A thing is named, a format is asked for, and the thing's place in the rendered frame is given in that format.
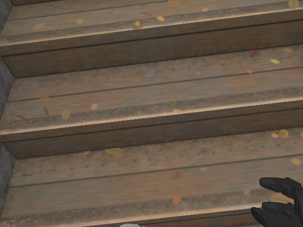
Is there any right robot hand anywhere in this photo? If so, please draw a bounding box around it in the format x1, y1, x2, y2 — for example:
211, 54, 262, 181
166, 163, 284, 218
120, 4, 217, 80
251, 177, 303, 227

